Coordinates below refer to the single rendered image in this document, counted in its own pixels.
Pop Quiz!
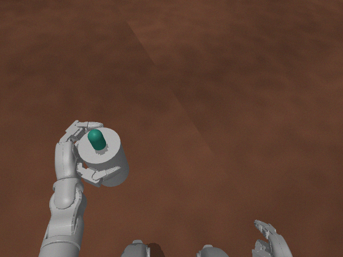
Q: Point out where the left robot hand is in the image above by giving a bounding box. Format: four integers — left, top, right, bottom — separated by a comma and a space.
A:
55, 120, 122, 187

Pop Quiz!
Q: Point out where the bottle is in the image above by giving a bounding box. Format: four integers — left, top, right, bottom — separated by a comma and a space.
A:
78, 127, 129, 187

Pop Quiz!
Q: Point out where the left robot arm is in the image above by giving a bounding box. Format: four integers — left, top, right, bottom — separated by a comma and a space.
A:
39, 177, 87, 257

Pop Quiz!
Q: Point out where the right robot hand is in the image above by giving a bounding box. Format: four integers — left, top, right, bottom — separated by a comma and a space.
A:
252, 220, 293, 257

